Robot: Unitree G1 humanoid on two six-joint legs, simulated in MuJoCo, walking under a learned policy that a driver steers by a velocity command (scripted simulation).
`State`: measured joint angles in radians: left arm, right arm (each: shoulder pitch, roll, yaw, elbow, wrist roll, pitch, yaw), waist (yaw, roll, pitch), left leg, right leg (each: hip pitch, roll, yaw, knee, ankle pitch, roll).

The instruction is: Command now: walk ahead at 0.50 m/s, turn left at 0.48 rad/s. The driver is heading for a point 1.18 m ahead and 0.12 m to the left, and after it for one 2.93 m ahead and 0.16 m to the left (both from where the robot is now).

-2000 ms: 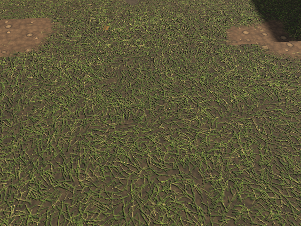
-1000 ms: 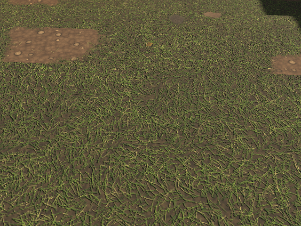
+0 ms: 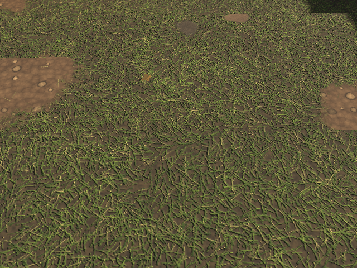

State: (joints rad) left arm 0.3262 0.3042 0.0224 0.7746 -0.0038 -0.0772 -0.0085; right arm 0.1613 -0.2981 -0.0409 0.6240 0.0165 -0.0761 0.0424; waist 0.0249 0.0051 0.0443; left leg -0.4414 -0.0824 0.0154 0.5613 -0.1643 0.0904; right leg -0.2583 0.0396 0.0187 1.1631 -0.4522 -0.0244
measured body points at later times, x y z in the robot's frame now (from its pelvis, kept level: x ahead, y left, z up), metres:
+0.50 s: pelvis +0.29 -0.05 +0.01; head +0.31 -0.06 +0.46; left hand +0.35 +0.25 -0.07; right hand +0.46 -0.30 -0.10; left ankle +0.17 +0.06 -0.63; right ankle +0.36 -0.14 -0.72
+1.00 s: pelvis +0.51 +0.07 +0.01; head +0.54 +0.09 +0.46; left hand +0.44 +0.35 -0.12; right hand +0.77 -0.10 -0.08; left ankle +0.53 +0.18 -0.72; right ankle +0.47 -0.10 -0.63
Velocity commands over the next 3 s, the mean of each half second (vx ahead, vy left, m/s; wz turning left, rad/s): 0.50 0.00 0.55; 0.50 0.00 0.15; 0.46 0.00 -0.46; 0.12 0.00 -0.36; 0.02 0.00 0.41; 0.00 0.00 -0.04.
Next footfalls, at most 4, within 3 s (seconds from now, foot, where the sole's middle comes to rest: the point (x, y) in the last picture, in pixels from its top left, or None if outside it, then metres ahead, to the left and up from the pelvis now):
0.36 right None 0.40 -0.13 -0.76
0.88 left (140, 233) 0.56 0.20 -0.76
1.40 right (189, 161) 0.89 0.02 -0.76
1.92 left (143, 150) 0.94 0.22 -0.76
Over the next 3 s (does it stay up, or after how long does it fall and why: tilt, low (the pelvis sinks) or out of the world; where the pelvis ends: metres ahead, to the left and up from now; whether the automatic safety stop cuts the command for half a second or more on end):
stays up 0.80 0.20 0.02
